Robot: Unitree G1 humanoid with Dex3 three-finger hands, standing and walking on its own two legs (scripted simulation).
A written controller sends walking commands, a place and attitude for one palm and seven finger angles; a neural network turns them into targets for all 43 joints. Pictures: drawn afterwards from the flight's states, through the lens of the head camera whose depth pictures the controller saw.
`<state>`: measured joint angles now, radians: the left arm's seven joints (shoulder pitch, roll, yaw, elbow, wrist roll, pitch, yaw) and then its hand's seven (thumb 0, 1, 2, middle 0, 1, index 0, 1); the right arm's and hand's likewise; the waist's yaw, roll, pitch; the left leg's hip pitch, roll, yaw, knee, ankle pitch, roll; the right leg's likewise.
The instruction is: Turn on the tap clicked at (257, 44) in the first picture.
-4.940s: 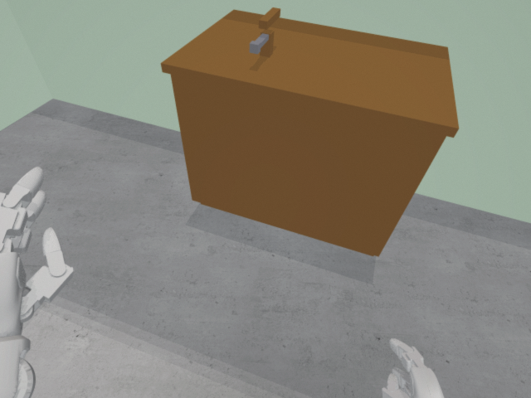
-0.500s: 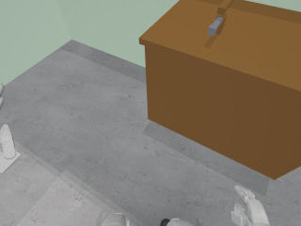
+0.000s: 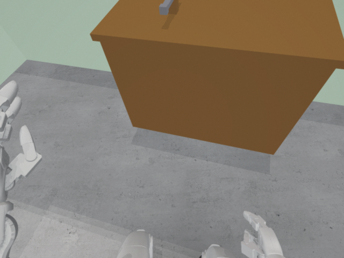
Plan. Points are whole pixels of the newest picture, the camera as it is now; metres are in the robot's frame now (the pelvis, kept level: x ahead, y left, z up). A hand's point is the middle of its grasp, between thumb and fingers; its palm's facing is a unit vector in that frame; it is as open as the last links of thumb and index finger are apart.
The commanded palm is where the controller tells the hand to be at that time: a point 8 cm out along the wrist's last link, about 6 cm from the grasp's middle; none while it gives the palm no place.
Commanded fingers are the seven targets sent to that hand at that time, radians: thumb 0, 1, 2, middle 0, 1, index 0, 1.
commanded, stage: turn to face it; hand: left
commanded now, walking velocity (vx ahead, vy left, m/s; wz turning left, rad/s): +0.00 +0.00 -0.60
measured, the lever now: (163, 9) +0.89 +0.10 +0.09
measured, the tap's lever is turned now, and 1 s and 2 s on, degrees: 0 0 0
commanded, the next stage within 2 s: take the last steps up to it in 0.84 s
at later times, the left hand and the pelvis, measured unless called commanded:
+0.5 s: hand (62, 176) +0.21 +0.17 +0.19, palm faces +0.20 -0.89 -0.41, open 7.5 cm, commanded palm +0.18 +0.21 +0.20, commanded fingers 0.00 0.90 0.90 -0.20 -0.30 -0.20 -0.30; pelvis -0.06 -0.01 +0.01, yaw -17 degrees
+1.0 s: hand (115, 191) +0.19 +0.09 +0.20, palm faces -0.03 -0.86 -0.50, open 7.4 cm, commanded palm +0.16 +0.14 +0.20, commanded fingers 0.00 0.90 0.90 -0.20 -0.30 -0.20 -0.30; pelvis -0.12 -0.03 +0.01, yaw -29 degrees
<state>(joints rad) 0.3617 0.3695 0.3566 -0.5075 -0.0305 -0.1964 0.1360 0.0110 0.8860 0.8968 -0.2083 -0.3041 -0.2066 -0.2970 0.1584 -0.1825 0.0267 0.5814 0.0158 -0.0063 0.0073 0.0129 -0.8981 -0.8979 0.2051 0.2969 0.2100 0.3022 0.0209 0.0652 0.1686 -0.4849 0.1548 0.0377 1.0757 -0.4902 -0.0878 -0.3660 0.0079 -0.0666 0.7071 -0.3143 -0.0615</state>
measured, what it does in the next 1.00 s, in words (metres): walks backwards, turning right: left foot, then right foot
